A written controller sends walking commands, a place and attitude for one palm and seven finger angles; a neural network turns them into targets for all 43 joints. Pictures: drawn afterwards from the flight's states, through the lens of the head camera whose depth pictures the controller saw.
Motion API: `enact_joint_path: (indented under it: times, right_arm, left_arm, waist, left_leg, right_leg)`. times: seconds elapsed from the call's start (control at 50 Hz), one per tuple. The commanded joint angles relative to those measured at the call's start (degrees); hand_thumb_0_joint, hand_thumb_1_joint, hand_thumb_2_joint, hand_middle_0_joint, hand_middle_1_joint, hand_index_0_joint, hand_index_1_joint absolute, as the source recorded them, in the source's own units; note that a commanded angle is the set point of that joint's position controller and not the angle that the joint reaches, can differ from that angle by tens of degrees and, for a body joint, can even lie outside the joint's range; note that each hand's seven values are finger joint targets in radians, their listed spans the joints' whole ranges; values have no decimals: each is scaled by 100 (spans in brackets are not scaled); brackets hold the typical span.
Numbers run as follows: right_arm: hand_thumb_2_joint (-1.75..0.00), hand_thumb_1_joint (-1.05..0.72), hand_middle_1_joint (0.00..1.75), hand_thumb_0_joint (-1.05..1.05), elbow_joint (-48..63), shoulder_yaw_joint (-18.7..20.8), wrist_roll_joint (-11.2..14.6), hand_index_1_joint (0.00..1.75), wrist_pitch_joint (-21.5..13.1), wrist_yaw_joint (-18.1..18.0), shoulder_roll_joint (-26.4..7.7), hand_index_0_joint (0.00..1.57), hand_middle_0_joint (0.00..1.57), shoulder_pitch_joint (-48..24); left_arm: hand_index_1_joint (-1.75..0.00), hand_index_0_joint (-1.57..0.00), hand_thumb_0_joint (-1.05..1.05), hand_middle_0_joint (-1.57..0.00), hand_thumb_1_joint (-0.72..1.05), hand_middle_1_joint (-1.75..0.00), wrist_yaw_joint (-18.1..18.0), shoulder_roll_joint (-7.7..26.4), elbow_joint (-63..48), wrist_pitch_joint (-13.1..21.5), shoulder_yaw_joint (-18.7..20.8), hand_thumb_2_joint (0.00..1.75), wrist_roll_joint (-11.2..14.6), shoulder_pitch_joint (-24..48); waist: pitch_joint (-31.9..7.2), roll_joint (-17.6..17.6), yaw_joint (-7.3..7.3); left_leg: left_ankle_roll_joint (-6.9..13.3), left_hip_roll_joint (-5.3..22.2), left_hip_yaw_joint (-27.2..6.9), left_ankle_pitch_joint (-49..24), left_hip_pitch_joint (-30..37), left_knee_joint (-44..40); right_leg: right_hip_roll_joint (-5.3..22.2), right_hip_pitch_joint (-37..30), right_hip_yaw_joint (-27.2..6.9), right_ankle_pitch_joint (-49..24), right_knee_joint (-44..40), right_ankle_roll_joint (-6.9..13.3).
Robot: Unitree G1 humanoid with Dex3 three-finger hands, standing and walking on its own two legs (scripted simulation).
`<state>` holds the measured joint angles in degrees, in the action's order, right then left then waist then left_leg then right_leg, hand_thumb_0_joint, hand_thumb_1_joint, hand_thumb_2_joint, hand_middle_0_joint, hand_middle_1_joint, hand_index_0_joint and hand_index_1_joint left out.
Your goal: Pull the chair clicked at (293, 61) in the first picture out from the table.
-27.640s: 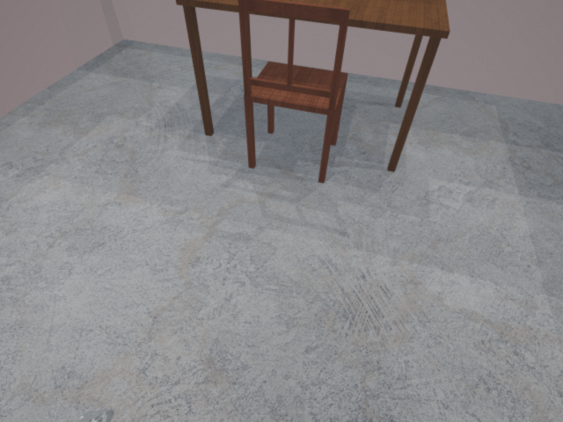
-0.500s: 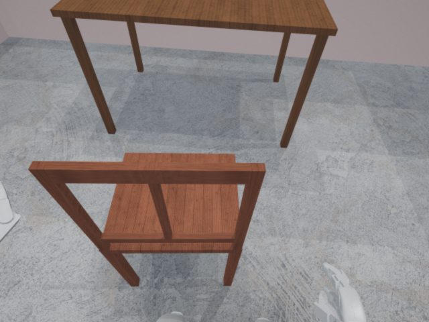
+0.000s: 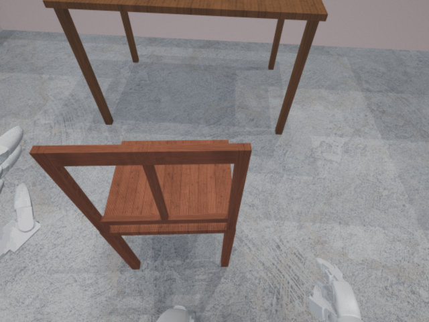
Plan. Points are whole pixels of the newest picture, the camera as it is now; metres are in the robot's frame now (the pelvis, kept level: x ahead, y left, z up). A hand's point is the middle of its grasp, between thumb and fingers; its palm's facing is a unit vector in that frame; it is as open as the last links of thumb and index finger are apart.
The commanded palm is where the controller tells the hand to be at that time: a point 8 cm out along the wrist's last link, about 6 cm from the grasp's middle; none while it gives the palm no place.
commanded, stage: step back with the hand held close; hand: left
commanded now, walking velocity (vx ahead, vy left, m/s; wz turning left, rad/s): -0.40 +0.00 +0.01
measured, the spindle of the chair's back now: (157, 194) +0.41 +0.18 -0.11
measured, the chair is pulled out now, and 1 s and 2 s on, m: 0.65 0.65 0.65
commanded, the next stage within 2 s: stop stepping back and stand still in 0.18 s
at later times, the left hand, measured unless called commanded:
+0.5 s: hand out of the picture +0.06 +0.23 +0.16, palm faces +0.44 -0.77 -0.47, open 7.4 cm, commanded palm +0.01 +0.26 +0.18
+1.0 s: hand out of the picture +0.01 +0.24 +0.16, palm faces +0.51 -0.74 -0.43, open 7.4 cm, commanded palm -0.05 +0.27 +0.18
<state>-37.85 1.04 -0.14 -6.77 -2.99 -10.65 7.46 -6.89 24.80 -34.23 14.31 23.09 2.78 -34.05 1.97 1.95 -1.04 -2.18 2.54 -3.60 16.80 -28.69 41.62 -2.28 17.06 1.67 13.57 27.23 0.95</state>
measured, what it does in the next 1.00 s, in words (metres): walks backwards: left foot, then right foot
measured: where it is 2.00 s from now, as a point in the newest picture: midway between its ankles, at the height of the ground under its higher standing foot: outside the picture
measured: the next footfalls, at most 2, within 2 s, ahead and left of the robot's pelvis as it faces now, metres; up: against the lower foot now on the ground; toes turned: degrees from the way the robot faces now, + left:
left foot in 0.10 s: +0.04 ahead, +0.12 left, +0.00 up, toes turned +0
right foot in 0.34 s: -0.10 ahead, -0.15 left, +0.00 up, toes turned +1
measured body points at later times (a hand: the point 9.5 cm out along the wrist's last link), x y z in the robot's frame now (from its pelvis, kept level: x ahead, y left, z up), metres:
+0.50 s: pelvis -0.12 -0.04 +0.00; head -0.14 -0.04 +0.45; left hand +0.03 +0.27 +0.19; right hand +0.03 -0.28 -0.09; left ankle -0.11 +0.09 -0.70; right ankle -0.09 -0.15 -0.73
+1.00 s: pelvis -0.17 -0.04 +0.00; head -0.19 -0.05 +0.45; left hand -0.03 +0.27 +0.19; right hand -0.02 -0.26 -0.10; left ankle -0.16 +0.08 -0.73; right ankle -0.14 -0.15 -0.73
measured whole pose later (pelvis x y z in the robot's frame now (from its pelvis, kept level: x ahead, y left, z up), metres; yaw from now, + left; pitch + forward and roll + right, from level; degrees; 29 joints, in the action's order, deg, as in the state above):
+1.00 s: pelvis -0.17 -0.04 +0.00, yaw +3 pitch -2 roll -1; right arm -39.0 -0.1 0.6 -7.1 -3.1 -11.2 15.6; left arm -9.6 20.1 -23.7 10.2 21.9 1.1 -31.1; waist -1.3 1.9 0.2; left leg 0.6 1.3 0.1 15.5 -13.7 30.7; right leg -0.5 13.4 2.5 12.9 28.2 1.0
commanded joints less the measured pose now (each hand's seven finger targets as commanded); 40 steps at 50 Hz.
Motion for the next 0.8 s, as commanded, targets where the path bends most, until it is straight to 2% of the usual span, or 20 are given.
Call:
enact_joint_path:
  times: [0.0, 0.04, 0.06, 0.1, 0.14, 0.18, 0.26, 0.32, 0.34, 0.36, 0.38, 0.4, 0.44, 0.48, 0.54, 0.58, 0.62, 0.66, 0.72, 0.78]
  right_arm:
    - [-90, -90, 30, 0, 923, 175, -1, 30, 30, -233, -429, 20, 20, -480]
    - [-90, -90, 30, 0, 958, 203, 22, 30, 124, -322, -571, 20, 20, -513]
    - [-90, -90, 30, 0, 951, 260, 30, 30, 138, -328, -668, 20, 20, -401]
    - [-90, -90, 30, 0, 1034, 411, 105, 30, 15, -232, -812, 20, 20, -199]
    - [-90, -90, 30, 0, 908, 318, -142, 30, -170, -214, -732, 20, 20, -249]
    - [-90, -90, 30, 0, 839, 340, -81, 30, -293, -141, -804, 20, 20, -82]
    - [-90, -90, 30, 0, 766, 322, -45, 30, -437, -120, -880, 20, 20, -153]
    - [-90, -90, 30, 0, 927, 249, 68, 30, -305, -68, -895, 20, 20, -26]
    - [-90, -90, 30, 0, 921, 253, 72, 30, -241, -80, -864, 20, 20, 114]
    - [-90, -90, 30, 0, 1046, 402, 134, 30, -149, -92, -936, 20, 20, 211]
    - [-90, -90, 30, 0, 1002, 369, 167, 30, -114, -94, -874, 20, 20, 135]
    - [-90, -90, 30, 0, 918, 278, 135, 30, -82, -95, -811, 20, 20, 73]
    - [-90, -90, 30, 0, 942, 158, 94, 30, -42, -128, -785, 20, 20, -20]
    - [-90, -90, 30, 0, 954, 183, 63, 30, -118, -185, -795, 20, 20, -96]
    - [-90, -90, 30, 0, 965, 278, 92, 30, -282, -204, -874, 20, 20, 120]
    - [-90, -90, 30, 0, 1031, 337, 110, 30, -385, -154, -959, 20, 20, 169]
    - [-90, -90, 30, 0, 1003, 252, 108, 30, -393, -105, -911, 20, 20, 98]
    - [-90, -90, 30, 0, 1007, 311, 142, 30, -451, -104, -842, 20, 20, 158]
    - [-90, -90, 30, 0, 854, 293, 172, 30, -464, -59, -920, 20, 20, 256]
    - [-90, -90, 30, 0, 805, 335, 160, 30, -394, -61, -949, 20, 20, 294]
  left_arm:
    - [-30, -20, 0, -20, 90, -30, -378, 983, -317, 42, 1192, 90, -21, -354]
    - [-30, -20, 0, -20, 90, -30, -424, 1024, -273, 18, 1138, 90, -26, -267]
    - [-30, -20, 0, -20, 90, -30, -400, 938, -451, 66, 1009, 90, 35, -180]
    - [-30, -20, 0, -20, 90, -30, -297, 931, -596, 79, 886, 90, 113, -398]
    - [-30, -20, 0, -20, 90, -30, -285, 1054, -1149, 57, 894, 90, 103, -76]
    - [-30, -20, 0, -20, 90, -30, -332, 894, -1481, 63, 676, 90, 50, 162]
    - [-30, -20, 0, -20, 90, -30, -321, 1021, -1205, 69, 939, 90, 113, -35]
    - [-30, -20, 0, -20, 90, -30, -322, 1025, -656, 3, 1044, 90, 61, -164]
    - [-30, -20, 0, -20, 90, -30, -336, 1139, -556, -23, 1077, 90, 3, -39]
    - [-30, -20, 0, -20, 90, -30, -324, 1001, -396, -131, 859, 90, -7, -66]
    - [-30, -20, 0, -20, 90, -30, -381, 908, -260, -249, 783, 90, 56, 59]
    - [-30, -20, 0, -20, 90, -30, -427, 928, -198, -302, 762, 90, 33, 270]
    - [-30, -20, 0, -20, 90, -30, -428, 1013, -120, -297, 719, 90, 10, 621]
    - [-30, -20, 0, -20, 90, -30, -437, 996, -39, -197, 704, 90, -106, 728]
    - [-30, -20, 0, -20, 90, -30, -436, 958, -96, -57, 652, 90, -151, 524]
    - [-30, -20, 0, -20, 90, -30, -395, 967, -558, 51, 680, 90, -169, 510]
    - [-30, -20, 0, -20, 90, -30, -390, 1007, -650, 63, 766, 90, -288, 650]
    - [-30, -20, 0, -20, 90, -30, -348, 950, -548, 49, 735, 90, -267, 875]
    - [-30, -20, 0, -20, 90, -30, -330, 812, 10, 58, 722, 90, -206, 519]
    - [-30, -20, 0, -20, 90, -30, -334, 724, 94, 59, 653, 90, -210, 702]
  waist:
    - [-1077, -963, 154]
    - [-980, -847, 207]
    - [-1114, -440, 130]
    - [-1471, 328, 38]
    - [-1327, 1538, 72]
    - [-1223, 1091, 49]
    - [-1081, 1176, -16]
    - [-906, 714, 65]
    - [-907, -33, 141]
    - [-741, -1277, 185]
    - [-531, -1450, 191]
    - [-510, -1207, 316]
    - [-388, -908, 363]
    - [-237, -1033, 258]
    - [-59, -628, 183]
    - [-248, 204, 118]
    - [-62, 1766, 183]
    - [156, 1233, 150]
    - [95, 325, 149]
    - [-112, 153, 240]
  left_leg:
    - [45, -94, -59, 724, 368, -48]
    - [109, -35, 182, -914, 774, -1863]
    - [267, 442, -116, -2627, 1155, -2211]
    - [652, 1407, -652, -4656, 2224, -1877]
    - [1074, 1752, -1088, -4287, 1471, -2182]
    - [1020, 1603, -836, -4651, 1866, -1879]
    - [832, 1337, -754, -2642, 1164, -1829]
    - [398, 587, -125, 756, 467, -1373]
    - [196, 173, 254, 1463, 358, -796]
    - [20, -291, 374, 1211, 666, 549]
    - [72, -249, 211, 777, 882, 1546]
    - [111, -164, 65, 595, 911, 1759]
    - [207, -57, 121, 795, 1066, 1104]
    - [340, -136, 428, 852, 1341, -265]
    - [486, -109, 443, 662, 1448, -2062]
    - [628, 324, 74, 210, 1449, -2712]
    - [895, 931, -935, 2465, 340, -3461]
    - [945, 942, -903, 2386, -249, -3182]
    - [736, 630, -479, 1479, 211, -2304]
    - [581, 273, -158, 1940, 206, -2101]
  right_leg:
    - [1768, -493, -750, -3313, -380, 691]
    - [1181, -724, -328, -3258, 173, 193]
    - [801, -743, -97, -2641, 480, -77]
    - [452, 216, -218, 216, 1103, -112]
    - [386, 241, -439, 1592, 2133, -187]
    - [411, 384, -410, 1106, 1676, -153]
    - [437, -394, -213, 419, 504, -70]
    - [537, -932, -41, -48, -712, -154]
    - [928, -680, -486, 552, -969, 49]
    - [1644, 461, -1885, 2025, -1576, 518]
    - [2257, 1059, -2274, 2267, -1868, 815]
    - [2286, 1111, -2029, 2052, -1717, 817]
    - [2063, 1137, -1320, 2144, -1471, 540]
    - [1745, 829, -1052, 2036, -1461, 370]
    - [1356, 102, -864, 1677, -1157, 181]
    - [845, -399, -516, 814, -314, 5]
    - [422, -488, 158, 1092, 1001, -168]
    - [359, -809, 166, 657, 1181, -211]
    - [380, -952, 101, 454, -344, -99]
    - [464, -864, -396, 1298, -510, 49]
